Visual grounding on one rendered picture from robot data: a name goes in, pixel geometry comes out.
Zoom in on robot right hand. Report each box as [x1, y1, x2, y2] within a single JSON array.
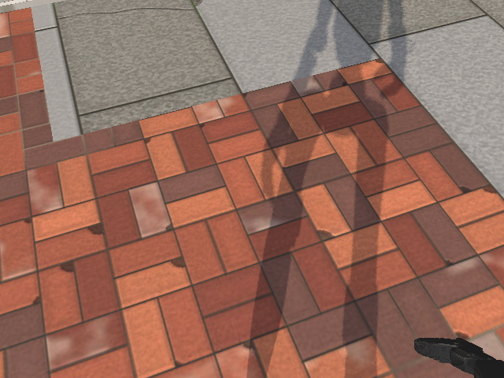
[[414, 338, 504, 378]]

